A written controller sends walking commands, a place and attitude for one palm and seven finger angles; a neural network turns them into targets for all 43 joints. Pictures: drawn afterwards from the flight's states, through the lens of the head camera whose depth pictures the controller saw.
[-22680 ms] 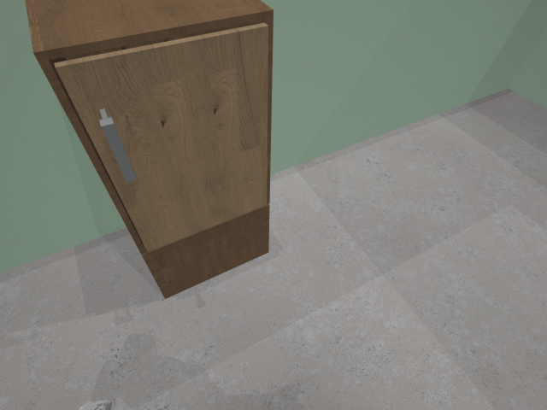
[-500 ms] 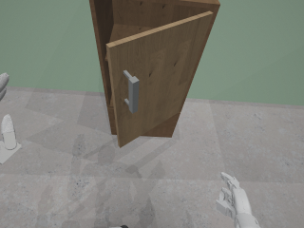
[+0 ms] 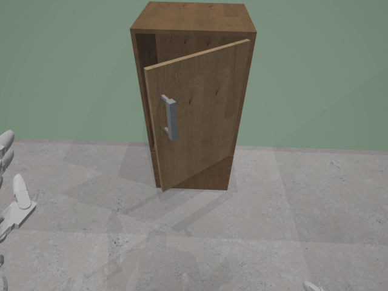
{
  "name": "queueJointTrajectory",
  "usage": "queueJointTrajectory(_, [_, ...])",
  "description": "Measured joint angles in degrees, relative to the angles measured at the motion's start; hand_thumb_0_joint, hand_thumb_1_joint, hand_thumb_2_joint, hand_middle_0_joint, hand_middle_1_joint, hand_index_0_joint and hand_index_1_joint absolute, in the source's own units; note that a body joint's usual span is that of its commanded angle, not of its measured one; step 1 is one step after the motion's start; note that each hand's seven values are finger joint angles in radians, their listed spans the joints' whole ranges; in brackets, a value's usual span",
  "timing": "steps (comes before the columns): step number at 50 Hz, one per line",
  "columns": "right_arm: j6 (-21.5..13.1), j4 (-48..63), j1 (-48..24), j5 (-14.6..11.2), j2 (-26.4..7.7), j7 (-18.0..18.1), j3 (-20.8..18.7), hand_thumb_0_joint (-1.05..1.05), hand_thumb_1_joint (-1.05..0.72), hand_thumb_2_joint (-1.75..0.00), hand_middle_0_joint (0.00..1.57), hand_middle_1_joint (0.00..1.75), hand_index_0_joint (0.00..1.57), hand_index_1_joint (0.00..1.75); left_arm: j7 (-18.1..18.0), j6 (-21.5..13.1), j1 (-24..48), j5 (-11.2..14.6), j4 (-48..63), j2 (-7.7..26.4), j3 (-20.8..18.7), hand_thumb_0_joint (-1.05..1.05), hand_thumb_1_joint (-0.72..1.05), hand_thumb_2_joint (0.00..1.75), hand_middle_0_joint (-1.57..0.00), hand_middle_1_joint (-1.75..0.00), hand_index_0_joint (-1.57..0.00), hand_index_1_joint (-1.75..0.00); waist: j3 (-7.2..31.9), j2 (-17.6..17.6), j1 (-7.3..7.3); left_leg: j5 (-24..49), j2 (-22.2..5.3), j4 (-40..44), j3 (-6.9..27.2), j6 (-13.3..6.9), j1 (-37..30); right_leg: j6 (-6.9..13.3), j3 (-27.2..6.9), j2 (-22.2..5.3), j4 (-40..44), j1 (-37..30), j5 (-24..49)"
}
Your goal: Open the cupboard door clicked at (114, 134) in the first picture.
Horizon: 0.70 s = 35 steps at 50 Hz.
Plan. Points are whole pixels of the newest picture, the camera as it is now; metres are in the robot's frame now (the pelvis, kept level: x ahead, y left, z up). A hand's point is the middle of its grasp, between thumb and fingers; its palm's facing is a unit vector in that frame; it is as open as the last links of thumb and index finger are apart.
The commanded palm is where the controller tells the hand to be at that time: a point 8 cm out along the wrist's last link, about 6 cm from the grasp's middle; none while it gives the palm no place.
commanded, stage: stop stepping back and stand still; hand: left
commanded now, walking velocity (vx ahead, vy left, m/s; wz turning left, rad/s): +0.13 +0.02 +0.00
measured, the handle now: (168, 117) +0.64 +0.12 +0.00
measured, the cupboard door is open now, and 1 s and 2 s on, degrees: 38 38 38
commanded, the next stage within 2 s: let the arm hang, fingers relaxed in 0.42 s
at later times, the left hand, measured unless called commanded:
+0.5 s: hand (30, 221) +0.19 +0.26 +0.15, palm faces +0.43 -0.77 -0.48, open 7.4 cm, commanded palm none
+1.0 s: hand out of the picture -0.01 +0.20 -0.18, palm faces +0.10 -0.97 -0.23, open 7.1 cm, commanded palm none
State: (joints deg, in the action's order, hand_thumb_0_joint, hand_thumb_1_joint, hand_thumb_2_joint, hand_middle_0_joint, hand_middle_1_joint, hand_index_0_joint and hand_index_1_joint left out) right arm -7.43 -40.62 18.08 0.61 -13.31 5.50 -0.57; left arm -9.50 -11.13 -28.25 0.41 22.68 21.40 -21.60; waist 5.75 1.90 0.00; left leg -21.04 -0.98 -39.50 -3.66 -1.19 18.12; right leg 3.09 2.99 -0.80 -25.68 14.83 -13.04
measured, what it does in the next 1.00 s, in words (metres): steps on the spot: left foot, then left foot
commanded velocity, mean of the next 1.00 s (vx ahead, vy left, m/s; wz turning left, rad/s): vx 0.03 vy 0.00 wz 0.00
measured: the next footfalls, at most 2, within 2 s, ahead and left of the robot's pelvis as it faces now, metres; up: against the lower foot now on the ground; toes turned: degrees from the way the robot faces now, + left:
left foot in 0.06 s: -0.01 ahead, +0.14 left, +0.00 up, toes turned +4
left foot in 0.54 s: +0.04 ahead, +0.13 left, +0.00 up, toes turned +3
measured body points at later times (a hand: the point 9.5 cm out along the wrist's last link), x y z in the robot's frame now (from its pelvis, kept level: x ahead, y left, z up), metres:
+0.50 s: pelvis -0.01 +0.00 +0.00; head +0.00 +0.00 +0.44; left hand +0.16 +0.30 +0.18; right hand +0.14 -0.24 -0.10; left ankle +0.00 +0.13 -0.72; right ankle +0.01 -0.07 -0.75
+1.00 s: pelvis -0.02 +0.01 -0.01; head +0.00 +0.01 +0.44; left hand -0.02 +0.25 -0.16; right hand +0.02 -0.23 -0.16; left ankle +0.00 +0.13 -0.74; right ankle +0.00 -0.10 -0.74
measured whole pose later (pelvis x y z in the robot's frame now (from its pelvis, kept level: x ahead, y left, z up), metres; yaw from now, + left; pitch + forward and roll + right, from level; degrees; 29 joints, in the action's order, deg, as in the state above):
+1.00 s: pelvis -0.02 +0.01 -0.01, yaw +5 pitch -1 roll -1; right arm 2.4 -59.3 14.4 1.5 -10.4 0.5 0.0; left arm -1.3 1.2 -15.7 -0.7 -57.3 11.7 -0.8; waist -4.4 -0.6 0.4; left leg -11.8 -0.4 -27.7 2.0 0.6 14.7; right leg 1.5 0.1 2.2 -26.1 12.0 -12.8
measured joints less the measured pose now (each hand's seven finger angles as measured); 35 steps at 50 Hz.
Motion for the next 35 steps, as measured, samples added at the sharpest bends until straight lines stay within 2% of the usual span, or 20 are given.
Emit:
queueJointTrajectory(3, [-0.6,1.3,-0.4,0.0,-1.3,0.2,-0.5,0.02,-0.90,-0.90,0.20,0.30,0.20,0.30,-0.2,-0.1,-0.3,0.1,0.3,0.1,0.1,0.01,0.89,0.89,-0.21,-0.30,-0.21,-0.31,-0.9,-1.9,1.34,0.3,-0.7,12.9,0.3,-1.4,-8.0,-0.4,1.0,0.9,-3.4,2.2,-1.1])
queueJointTrajectory(4, [-0.5,1.6,-1.1,-0.1,-1.0,0.2,-0.7,0.02,-0.90,-0.90,0.20,0.30,0.20,0.30,-0.3,-0.2,-0.8,0.2,1.0,0.7,-0.4,0.01,0.89,0.89,-0.21,-0.30,-0.21,-0.31,-1.8,-1.4,1.91,3.6,-0.4,13.8,0.5,-0.3,-8.2,-0.6,1.0,0.5,-5.7,3.2,-2.0])
queueJointTrajectory(6, [-0.6,2.4,-1.8,-0.2,0.3,-0.4,-0.6,0.02,-0.90,-0.90,0.20,0.30,0.20,0.30,-0.3,-0.3,-2.3,0.3,2.1,2.2,-1.7,0.01,0.89,0.89,-0.21,-0.30,-0.21,-0.31,-3.3,0.5,2.26,3.6,0.4,11.8,-0.3,1.5,-8.4,-1.8,-0.4,-0.1,-10.6,4.4,-5.3])
queueJointTrajectory(8, [-1.2,2.7,-1.6,0.0,1.6,-0.9,-0.2,0.02,-0.90,-0.90,0.20,0.30,0.20,0.30,0.0,-0.3,-4.2,0.2,2.9,3.4,-2.8,0.01,0.89,0.89,-0.21,-0.30,-0.21,-0.31,-3.2,1.3,2.37,2.2,0.4,10.9,-0.7,2.2,-8.7,-2.6,-0.3,0.2,-14.5,5.4,-9.7])
queueJointTrajectory(10, [-1.8,2.9,-1.1,0.1,2.4,-1.3,0.5,0.02,-0.90,-0.90,0.20,0.30,0.20,0.30,0.0,-0.2,-4.7,0.0,3.5,4.0,-3.3,0.02,0.89,0.89,-0.21,-0.30,-0.21,-0.31,-3.3,0.8,2.39,1.3,-0.2,9.7,-0.2,2.6,-8.7,-3.0,0.9,0.5,-13.9,4.6,-10.0])
queueJointTrajectory(11, [-2.0,2.9,-1.1,0.0,2.6,-1.5,0.8,0.02,-0.90,-0.90,0.20,0.30,0.20,0.30,0.0,-0.3,-4.6,-0.1,3.7,4.1,-3.5,0.02,0.89,0.89,-0.21,-0.30,-0.21,-0.31,-3.6,0.4,2.20,0.7,-0.6,8.5,0.1,2.8,-8.5,-2.8,1.4,0.8,-11.5,3.4,-8.3])
queueJointTrajectory(12, [-2.1,2.9,-1.2,0.0,2.6,-1.6,1.1,0.02,-0.90,-0.90,0.20,0.30,0.20,0.30,0.0,-0.5,-4.1,-0.1,3.8,4.0,-3.5,0.02,0.89,0.89,-0.21,-0.30,-0.21,-0.31,-4.3,-0.5,1.95,-0.2,-1.2,6.7,0.6,3.0,-8.0,-1.6,2.2,1.4,-9.9,2.6,-4.5])
queueJointTrajectory(13, [-2.0,2.6,-1.7,0.0,2.4,-1.8,1.1,0.02,-0.90,-0.90,0.20,0.30,0.20,0.30,0.1,-0.8,-3.3,-0.2,3.8,3.6,-3.2,0.02,0.89,0.89,-0.21,-0.30,-0.21,-0.31,-4.9,-1.7,1.79,-1.1,-2.1,4.2,1.3,2.4,-7.0,-0.1,3.0,2.1,-9.8,2.3,-3.3])
queueJointTrajectory(15, [-1.1,1.7,-2.8,-0.3,2.2,-2.3,0.9,0.02,-0.90,-0.90,0.20,0.30,0.20,0.30,0.5,-1.4,-1.9,-0.2,3.5,2.8,-2.4,0.02,0.89,0.89,-0.21,-0.30,-0.21,-0.31,-5.6,-2.5,1.20,-3.9,-1.5,-5.6,2.6,1.2,-2.6,1.9,3.7,2.5,-9.9,2.4,-3.8])
queueJointTrajectory(17, [-0.1,0.8,-3.8,-0.3,1.9,-2.7,0.6,0.02,-0.90,-0.90,0.20,0.30,0.20,0.30,1.0,-2.2,-1.3,0.0,2.7,1.5,-1.7,0.01,0.89,0.89,-0.21,-0.30,-0.21,-0.31,-5.8,-2.5,0.32,-3.9,-0.1,-15.3,3.1,1.0,1.8,2.2,3.4,2.4,-8.2,1.8,-3.4])
queueJointTrajectory(19, [0.7,0.9,-4.5,-0.3,1.6,-2.7,0.5,0.02,-0.90,-0.90,0.20,0.30,0.20,0.30,1.2,-2.7,-2.0,0.1,1.7,0.5,-1.7,0.01,0.88,0.89,-0.21,-0.30,-0.21,-0.31,-5.8,-2.2,-0.08,-1.5,0.5,-18.5,2.3,1.1,4.3,2.0,2.6,2.2,-5.6,1.0,-1.8])
queueJointTrajectory(21, [0.9,1.7,-4.8,-0.3,1.5,-2.4,0.6,0.02,-0.90,-0.90,0.20,0.30,0.20,0.30,1.3,-2.9,-2.8,0.2,1.0,0.2,-1.8,0.01,0.88,0.89,-0.21,-0.30,-0.21,-0.31,-5.9,-1.7,0.03,0.9,0.3,-15.0,1.2,1.0,4.6,1.8,2.1,1.9,-3.2,0.2,-0.5])
queueJointTrajectory(24, [0.4,3.0,-4.9,-0.1,1.3,-1.7,0.7,0.02,-0.90,-0.90,0.20,0.30,0.20,0.30,1.0,-2.6,-3.0,0.4,1.1,0.6,-1.5,0.01,0.88,0.89,-0.21,-0.30,-0.21,-0.31,-6.7,-0.8,0.01,3.0,-0.2,-3.0,0.1,0.5,1.7,1.5,2.1,1.7,-1.2,-0.7,0.5])
queueJointTrajectory(26, [-0.1,3.9,-4.9,0.2,0.5,-1.5,0.6,0.02,-0.90,-0.90,0.20,0.30,0.20,0.30,0.7,-2.2,-3.1,0.5,2.5,0.4,-1.1,0.01,0.88,0.89,-0.21,-0.30,-0.21,-0.31,-7.2,-1.3,-0.16,5.3,-0.6,6.2,0.5,0.1,-1.7,1.1,2.4,2.2,-1.3,-1.0,0.3])
queueJointTrajectory(27, [-1.6,3.4,-4.8,0.2,-0.6,-2.6,0.0,0.02,-0.90,-0.90,0.20,0.30,0.20,0.30,1.3,-3.1,-2.0,-0.2,0.4,0.6,0.3,0.01,0.89,0.89,-0.21,-0.30,-0.21,-0.31,-6.6,-2.6,-0.19,9.0,-0.9,8.7,1.8,-0.4,-2.2,0.5,3.3,2.5,-3.3,0.5,-0.8])
queueJointTrajectory(28, [-1.6,2.3,-5.3,0.2,-1.6,-3.8,-0.6,0.01,-0.90,-0.90,0.20,0.30,0.20,0.30,2.7,-2.2,0.7,-0.9,-4.2,0.8,2.4,0.01,0.89,0.89,-0.21,-0.30,-0.21,-0.31,-5.9,-3.4,-0.06,8.1,-0.5,8.4,2.5,0.0,-1.2,-0.6,3.6,1.9,-7.2,2.9,-3.9])
queueJointTrajectory(30, [1.5,0.0,-7.1,0.6,-2.9,-5.1,-0.9,0.01,-0.90,-0.90,0.20,0.30,0.20,0.30,5.1,4.0,6.9,-1.7,-16.9,-0.4,7.2,0.00,0.89,0.90,-0.20,-0.30,-0.20,-0.30,-5.3,-3.8,0.67,6.1,1.4,6.3,3.1,0.3,0.9,-2.3,0.3,0.8,-17.0,7.5,-11.7])
queueJointTrajectory(32, [3.8,-1.6,-8.2,1.5,-3.2,-5.4,-0.6,0.01,-0.90,-0.90,0.20,0.30,0.20,0.30,6.6,9.6,11.5,-2.1,-30.5,-3.1,11.3,0.00,0.90,0.90,-0.20,-0.30,-0.20,-0.30,-5.0,-4.2,1.81,5.8,2.9,5.9,3.7,0.2,1.9,-3.1,-2.8,0.5,-22.9,10.0,-15.4])
queueJointTrajectory(34, [5.2,-2.4,-8.5,2.0,-2.4,-5.5,0.1,0.01,-0.90,-0.90,0.20,0.30,0.20,0.30,7.7,12.8,14.0,-2.2,-42.1,-5.6,15.0,0.01,0.90,0.90,-0.20,-0.30,-0.20,-0.30,-5.8,-3.6,2.32,6.2,3.7,6.0,3.8,0.3,1.8,-3.4,-4.6,0.2,-21.1,9.0,-14.2])
queueJointTrajectory(35, [5.7,-2.9,-8.4,1.9,-1.8,-5.6,0.6,0.01,-0.90,-0.90,0.20,0.30,0.20,0.30,8.1,13.5,14.3,-2.3,-46.6,-6.6,16.6,0.01,0.90,0.90,-0.20,-0.30,-0.19,-0.30,-6.4,-2.7,2.18,6.1,4.0,5.8,3.4,0.6,1.6,-3.4,-5.2,0.0,-17.2,7.3,-9.9])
